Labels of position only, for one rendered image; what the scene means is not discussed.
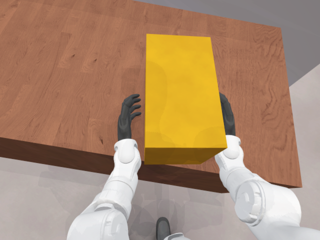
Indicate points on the robot left upper arm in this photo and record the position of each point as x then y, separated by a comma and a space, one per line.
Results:
109, 224

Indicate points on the right robot foot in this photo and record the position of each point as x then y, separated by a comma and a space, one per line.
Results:
162, 228

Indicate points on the robot right forearm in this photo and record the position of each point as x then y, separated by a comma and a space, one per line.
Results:
233, 172

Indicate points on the left robot hand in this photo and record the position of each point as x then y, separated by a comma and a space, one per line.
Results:
125, 118

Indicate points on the robot right upper arm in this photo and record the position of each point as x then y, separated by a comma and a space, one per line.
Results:
271, 212

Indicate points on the robot left forearm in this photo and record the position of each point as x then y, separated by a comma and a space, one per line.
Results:
120, 187

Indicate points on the pedestal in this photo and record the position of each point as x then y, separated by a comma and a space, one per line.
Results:
66, 67

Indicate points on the right robot hand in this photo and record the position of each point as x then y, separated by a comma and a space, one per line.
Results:
228, 116

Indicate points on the carton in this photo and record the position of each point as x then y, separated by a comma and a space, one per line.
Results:
183, 115

